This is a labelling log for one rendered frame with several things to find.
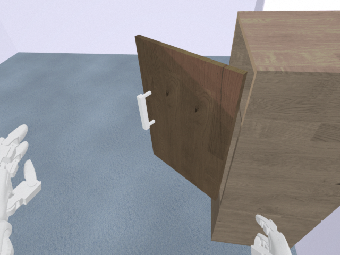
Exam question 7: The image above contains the cupboard door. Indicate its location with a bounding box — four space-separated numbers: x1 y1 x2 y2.
135 35 247 201

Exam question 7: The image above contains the handle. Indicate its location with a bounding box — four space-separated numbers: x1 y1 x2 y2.
137 91 155 130

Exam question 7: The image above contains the left robot hand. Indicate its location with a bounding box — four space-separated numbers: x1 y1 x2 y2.
0 124 41 221

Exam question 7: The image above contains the right robot hand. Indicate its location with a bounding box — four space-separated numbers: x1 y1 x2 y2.
251 215 292 255

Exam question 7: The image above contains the left robot forearm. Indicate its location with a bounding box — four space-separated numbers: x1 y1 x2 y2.
0 220 14 255

